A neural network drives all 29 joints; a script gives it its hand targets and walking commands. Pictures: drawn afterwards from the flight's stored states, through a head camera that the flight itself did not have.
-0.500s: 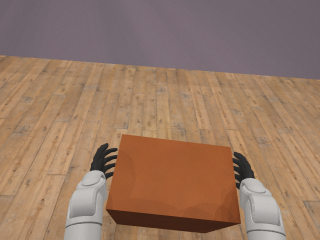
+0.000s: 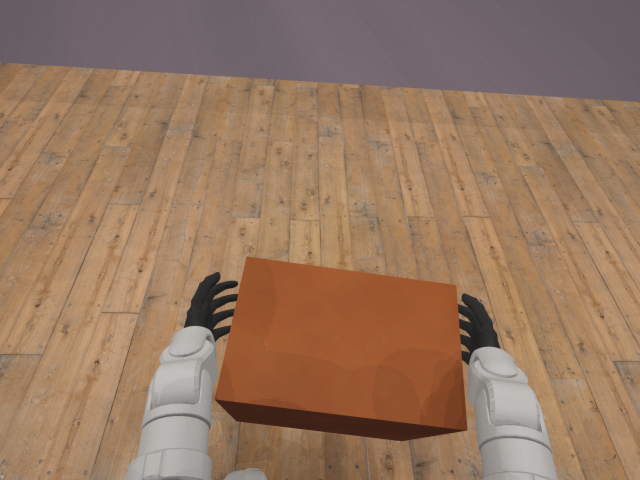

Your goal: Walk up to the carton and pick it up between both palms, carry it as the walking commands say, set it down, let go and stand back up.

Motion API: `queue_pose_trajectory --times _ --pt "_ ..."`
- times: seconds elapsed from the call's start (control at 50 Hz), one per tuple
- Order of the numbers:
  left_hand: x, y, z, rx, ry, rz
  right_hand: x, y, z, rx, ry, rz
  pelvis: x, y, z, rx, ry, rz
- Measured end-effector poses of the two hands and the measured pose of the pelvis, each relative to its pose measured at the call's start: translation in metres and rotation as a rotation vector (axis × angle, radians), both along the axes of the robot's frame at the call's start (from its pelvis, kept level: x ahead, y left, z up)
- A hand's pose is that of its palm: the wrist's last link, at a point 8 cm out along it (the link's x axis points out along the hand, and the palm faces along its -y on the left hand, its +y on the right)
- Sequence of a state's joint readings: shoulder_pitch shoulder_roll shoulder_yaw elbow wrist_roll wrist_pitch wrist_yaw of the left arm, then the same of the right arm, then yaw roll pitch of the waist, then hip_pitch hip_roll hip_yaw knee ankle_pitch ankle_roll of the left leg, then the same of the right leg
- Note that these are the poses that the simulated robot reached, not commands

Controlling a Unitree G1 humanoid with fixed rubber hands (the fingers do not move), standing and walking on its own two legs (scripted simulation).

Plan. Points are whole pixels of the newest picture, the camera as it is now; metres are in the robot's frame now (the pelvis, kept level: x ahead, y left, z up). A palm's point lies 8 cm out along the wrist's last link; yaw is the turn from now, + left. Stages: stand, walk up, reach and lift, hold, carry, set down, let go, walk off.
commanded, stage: set down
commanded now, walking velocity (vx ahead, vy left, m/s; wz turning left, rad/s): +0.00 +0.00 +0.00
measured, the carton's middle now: (334, 360) +0.30 -0.01 -0.10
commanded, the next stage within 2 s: none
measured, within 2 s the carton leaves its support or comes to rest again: neither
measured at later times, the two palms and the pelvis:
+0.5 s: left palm (199, 340) +0.32 +0.19 -0.10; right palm (439, 356) +0.31 -0.17 -0.09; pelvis +0.00 +0.02 -0.02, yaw +0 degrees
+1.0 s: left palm (217, 345) +0.34 +0.18 -0.18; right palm (429, 357) +0.34 -0.18 -0.16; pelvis -0.05 +0.02 -0.09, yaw -1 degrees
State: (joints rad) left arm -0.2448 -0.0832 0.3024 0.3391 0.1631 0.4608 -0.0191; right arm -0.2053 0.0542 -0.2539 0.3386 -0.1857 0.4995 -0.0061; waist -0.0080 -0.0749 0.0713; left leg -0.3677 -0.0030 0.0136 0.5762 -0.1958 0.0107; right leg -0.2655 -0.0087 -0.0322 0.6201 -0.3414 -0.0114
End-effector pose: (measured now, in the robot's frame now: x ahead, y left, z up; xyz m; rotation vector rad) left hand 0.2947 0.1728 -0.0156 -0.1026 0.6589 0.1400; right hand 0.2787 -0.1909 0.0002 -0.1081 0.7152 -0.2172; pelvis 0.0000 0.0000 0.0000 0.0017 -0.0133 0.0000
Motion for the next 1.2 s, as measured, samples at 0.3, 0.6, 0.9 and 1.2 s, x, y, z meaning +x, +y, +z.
queue_pose_trajectory --times 0.3,0.6,0.9,1.2 --pt "0.008 0.01 -0.039 0.06 0.064 0.003 0.012 0.01 -0.055 0.053 0.052 0.0 0.008 0.005 -0.004 -0.007 0.123 0.0" --pt "0.028 0.024 -0.108 0.043 0.047 -0.008 0.036 0.025 -0.103 -0.032 0.032 0.033 -0.002 0.023 -0.032 -0.035 0.433 -0.007" --pt "0.041 0.015 -0.145 0.046 0.028 -0.002 0.051 0.015 -0.144 0.008 -0.003 0.012 -0.04 0.026 -0.077 -0.042 0.53 -0.009" --pt "0.052 0.014 -0.215 0.046 0.08 0.007 0.069 0.014 -0.212 0.058 0.043 -0.002 -0.048 0.019 -0.12 -0.033 0.677 -0.012"
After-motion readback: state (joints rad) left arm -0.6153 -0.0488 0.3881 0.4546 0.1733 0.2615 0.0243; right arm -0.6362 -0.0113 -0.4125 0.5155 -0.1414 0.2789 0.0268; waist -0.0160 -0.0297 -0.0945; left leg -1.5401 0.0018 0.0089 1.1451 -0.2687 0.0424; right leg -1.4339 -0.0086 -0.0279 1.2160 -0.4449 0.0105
